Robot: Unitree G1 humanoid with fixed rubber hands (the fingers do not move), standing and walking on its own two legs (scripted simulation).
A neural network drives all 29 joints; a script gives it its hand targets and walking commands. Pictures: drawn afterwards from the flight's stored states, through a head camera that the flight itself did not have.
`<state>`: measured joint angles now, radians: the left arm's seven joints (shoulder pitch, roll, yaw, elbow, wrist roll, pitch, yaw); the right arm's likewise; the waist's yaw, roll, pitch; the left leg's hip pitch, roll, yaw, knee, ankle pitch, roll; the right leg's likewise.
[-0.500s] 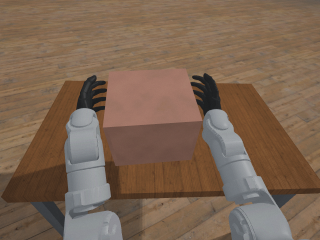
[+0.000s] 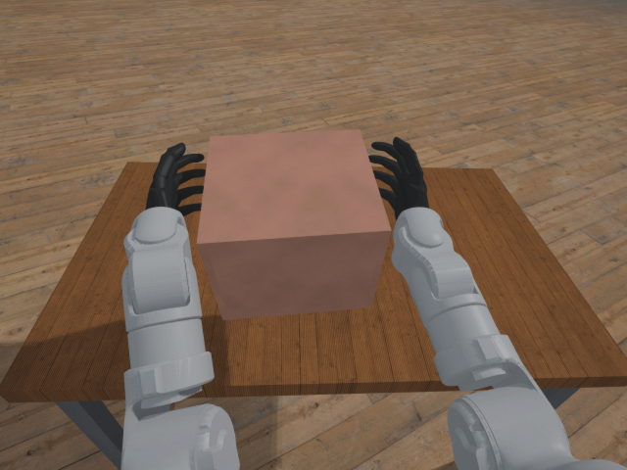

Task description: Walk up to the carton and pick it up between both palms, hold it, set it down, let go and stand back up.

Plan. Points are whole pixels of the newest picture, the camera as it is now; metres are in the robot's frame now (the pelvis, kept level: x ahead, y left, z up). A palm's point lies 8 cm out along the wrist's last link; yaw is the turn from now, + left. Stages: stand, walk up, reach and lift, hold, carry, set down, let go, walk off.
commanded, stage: hold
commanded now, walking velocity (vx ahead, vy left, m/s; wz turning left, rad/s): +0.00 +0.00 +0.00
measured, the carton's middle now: (292, 223) +0.38 +0.01 +0.14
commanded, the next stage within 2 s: none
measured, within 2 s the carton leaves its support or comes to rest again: neither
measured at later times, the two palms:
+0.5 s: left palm (180, 212) +0.35 +0.14 +0.19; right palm (421, 216) +0.34 -0.15 +0.18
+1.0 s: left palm (171, 220) +0.35 +0.15 +0.18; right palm (412, 224) +0.34 -0.14 +0.17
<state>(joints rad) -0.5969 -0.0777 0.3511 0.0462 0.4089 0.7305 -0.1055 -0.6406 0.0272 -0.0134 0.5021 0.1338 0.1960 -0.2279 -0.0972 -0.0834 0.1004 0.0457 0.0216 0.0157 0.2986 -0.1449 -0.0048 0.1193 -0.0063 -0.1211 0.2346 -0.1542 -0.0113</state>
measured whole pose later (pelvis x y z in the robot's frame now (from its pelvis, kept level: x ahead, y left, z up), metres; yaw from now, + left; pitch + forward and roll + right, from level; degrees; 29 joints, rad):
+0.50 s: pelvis -0.02 +0.00 +0.00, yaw -2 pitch -11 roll +0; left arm -0.65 -0.11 0.36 0.09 0.44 0.73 -0.08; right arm -0.65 0.04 -0.09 0.55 0.08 0.18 -0.19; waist -0.07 -0.07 0.11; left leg 0.03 0.03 0.05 0.27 -0.11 0.00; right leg 0.06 0.00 -0.09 0.25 -0.13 -0.02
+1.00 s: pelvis -0.01 +0.01 +0.00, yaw -1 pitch -11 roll -1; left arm -0.58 -0.10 0.31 0.02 0.43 0.74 -0.08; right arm -0.59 0.03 -0.04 0.48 0.11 0.17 -0.21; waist -0.09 -0.08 0.12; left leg 0.03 0.02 0.04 0.30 -0.13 0.01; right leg 0.09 -0.01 -0.10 0.25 -0.14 0.00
